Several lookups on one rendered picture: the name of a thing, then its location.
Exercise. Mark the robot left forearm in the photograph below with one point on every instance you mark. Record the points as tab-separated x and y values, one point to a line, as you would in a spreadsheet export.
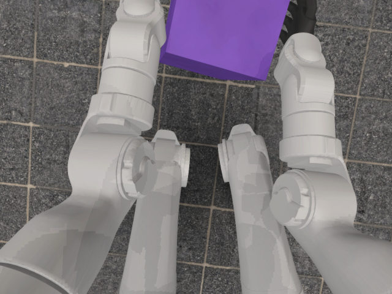
123	104

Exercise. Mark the right robot thigh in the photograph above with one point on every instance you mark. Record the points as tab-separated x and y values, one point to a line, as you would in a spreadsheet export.
265	258

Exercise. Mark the right robot upper arm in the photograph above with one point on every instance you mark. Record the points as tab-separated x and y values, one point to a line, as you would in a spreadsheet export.
319	210

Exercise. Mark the carton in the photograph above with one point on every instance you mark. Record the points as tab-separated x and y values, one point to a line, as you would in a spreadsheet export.
224	39

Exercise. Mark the left robot upper arm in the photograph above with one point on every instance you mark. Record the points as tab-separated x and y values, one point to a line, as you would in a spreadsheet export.
61	250

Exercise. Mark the robot right forearm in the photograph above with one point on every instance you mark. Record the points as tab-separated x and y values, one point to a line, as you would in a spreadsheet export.
307	95

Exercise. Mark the robot right hand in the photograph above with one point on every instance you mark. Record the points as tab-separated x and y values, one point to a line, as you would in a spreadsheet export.
304	19

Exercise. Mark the right robot shin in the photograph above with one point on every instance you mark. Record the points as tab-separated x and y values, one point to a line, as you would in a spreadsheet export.
258	139

